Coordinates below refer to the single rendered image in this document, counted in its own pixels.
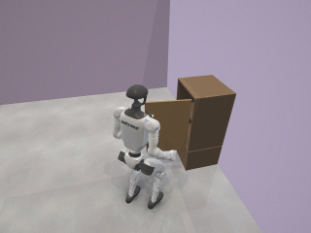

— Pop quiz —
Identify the humanoid robot torso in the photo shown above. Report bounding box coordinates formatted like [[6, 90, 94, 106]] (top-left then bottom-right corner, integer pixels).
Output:
[[120, 107, 150, 171]]

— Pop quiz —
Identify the robot left shin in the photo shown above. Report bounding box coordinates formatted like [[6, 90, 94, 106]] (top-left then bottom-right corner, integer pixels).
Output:
[[128, 169, 142, 196]]

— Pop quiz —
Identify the right robot hand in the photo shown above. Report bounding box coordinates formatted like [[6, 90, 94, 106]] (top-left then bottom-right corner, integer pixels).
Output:
[[169, 150, 177, 161]]

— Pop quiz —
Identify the right robot upper arm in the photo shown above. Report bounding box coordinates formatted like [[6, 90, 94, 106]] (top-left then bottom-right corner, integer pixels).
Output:
[[145, 117, 160, 157]]

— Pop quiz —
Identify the cupboard door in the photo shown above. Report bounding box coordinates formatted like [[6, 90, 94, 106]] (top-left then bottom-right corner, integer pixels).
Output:
[[144, 99, 192, 152]]

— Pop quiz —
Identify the left robot upper arm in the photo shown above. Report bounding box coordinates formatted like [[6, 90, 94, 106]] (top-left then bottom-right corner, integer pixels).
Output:
[[113, 107, 127, 139]]

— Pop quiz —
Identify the robot right forearm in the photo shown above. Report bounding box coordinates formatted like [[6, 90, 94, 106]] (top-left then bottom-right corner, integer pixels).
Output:
[[155, 148, 172, 160]]

